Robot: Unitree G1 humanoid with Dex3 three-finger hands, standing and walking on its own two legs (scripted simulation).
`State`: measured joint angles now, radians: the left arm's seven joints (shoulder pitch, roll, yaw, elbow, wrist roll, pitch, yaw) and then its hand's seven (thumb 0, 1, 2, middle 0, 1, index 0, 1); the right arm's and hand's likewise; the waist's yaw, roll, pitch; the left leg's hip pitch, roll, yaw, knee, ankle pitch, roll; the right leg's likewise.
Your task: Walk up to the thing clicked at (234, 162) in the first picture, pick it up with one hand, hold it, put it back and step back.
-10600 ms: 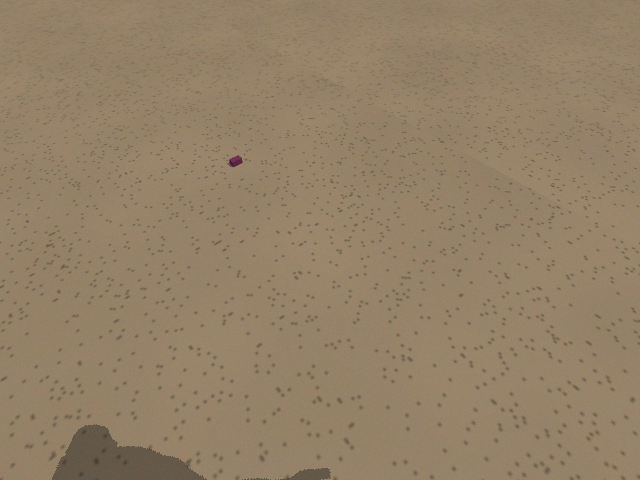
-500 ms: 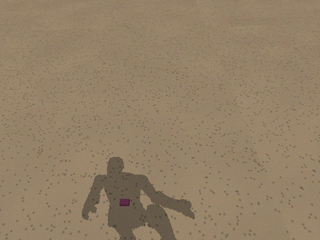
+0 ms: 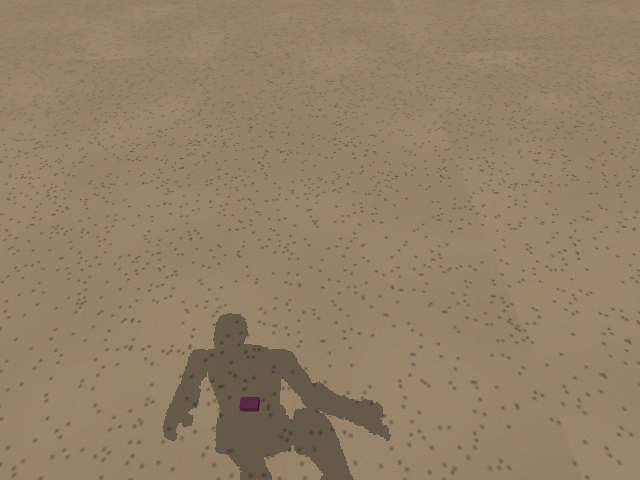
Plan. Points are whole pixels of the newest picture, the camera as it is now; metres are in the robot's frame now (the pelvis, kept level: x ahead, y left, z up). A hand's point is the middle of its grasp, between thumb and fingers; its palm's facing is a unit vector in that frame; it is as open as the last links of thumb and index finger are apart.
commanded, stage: stand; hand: left
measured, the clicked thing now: (249, 404) +0.46 +0.25 -0.77
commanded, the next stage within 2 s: rise first in 1.98 s
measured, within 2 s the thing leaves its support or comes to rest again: neither
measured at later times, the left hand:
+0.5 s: hand out of the picture +0.06 +0.26 -0.16, palm faces -0.03 -0.94 -0.34, open 7.3 cm
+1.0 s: hand out of the picture +0.06 +0.26 -0.16, palm faces -0.03 -0.94 -0.34, open 7.4 cm
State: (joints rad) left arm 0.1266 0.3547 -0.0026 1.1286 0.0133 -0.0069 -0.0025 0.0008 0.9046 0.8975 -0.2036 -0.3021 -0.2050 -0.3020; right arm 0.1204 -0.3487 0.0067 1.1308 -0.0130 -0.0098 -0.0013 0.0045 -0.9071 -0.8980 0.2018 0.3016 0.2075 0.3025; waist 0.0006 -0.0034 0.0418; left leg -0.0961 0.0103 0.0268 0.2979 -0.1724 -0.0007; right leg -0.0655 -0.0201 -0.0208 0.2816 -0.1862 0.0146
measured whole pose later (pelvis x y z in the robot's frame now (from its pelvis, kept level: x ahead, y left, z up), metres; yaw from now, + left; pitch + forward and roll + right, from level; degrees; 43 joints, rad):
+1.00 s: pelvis +0.00 +0.00 +0.00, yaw +0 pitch -2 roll +0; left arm 0.13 0.35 -0.01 1.13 0.01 -0.01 0.00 0.00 0.90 0.90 -0.20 -0.30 -0.20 -0.30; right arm 0.11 -0.35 0.01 1.13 -0.01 -0.01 0.00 0.00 -0.91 -0.90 0.20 0.30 0.21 0.30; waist 0.00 0.00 0.04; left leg -0.10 0.00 0.02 0.30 -0.17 0.00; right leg -0.07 -0.03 -0.03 0.28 -0.19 0.02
